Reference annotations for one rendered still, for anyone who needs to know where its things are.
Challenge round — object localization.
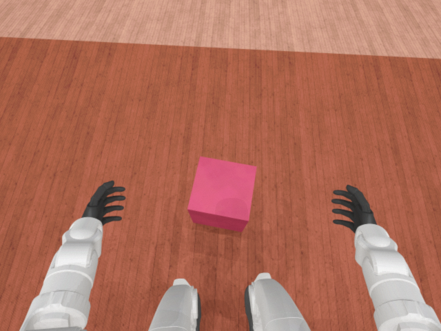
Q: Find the left robot forearm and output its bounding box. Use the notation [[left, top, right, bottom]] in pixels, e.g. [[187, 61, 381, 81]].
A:
[[19, 217, 103, 331]]

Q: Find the robot left hand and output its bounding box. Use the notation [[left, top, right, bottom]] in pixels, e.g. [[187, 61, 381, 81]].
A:
[[82, 181, 125, 225]]

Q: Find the robot left shin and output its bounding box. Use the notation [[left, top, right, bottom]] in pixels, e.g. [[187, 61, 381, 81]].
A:
[[173, 279, 196, 331]]

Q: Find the right robot forearm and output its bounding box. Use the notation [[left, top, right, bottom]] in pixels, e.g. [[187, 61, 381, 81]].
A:
[[354, 223, 441, 331]]

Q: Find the robot right hand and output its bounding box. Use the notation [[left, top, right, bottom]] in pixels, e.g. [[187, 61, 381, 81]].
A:
[[331, 185, 377, 233]]

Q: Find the carton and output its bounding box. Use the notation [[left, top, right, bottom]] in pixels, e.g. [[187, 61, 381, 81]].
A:
[[187, 157, 257, 232]]

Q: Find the robot left thigh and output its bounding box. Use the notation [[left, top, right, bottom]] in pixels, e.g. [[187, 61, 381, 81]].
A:
[[148, 285, 198, 331]]

